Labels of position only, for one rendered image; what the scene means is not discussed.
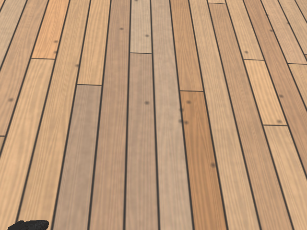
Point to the robot left hand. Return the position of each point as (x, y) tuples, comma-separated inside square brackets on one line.
[(39, 224)]

